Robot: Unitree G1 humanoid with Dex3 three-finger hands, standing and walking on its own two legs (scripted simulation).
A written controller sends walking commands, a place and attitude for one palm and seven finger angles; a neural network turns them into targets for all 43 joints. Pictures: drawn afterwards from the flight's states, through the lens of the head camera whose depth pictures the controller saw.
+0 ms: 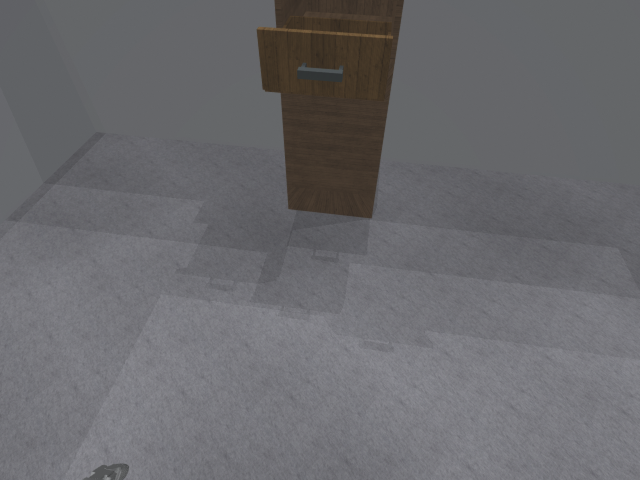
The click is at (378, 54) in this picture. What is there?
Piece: drawer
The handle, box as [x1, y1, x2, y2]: [297, 63, 343, 81]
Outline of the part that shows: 297,69 297,78 341,81 343,66 340,65 339,69 335,70 309,68 306,66 306,63 302,63 302,65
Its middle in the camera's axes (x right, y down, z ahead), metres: +0.00 -0.44 +1.01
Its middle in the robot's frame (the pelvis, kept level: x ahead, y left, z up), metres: +1.05 +0.05 +0.04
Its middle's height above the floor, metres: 0.81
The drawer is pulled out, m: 0.30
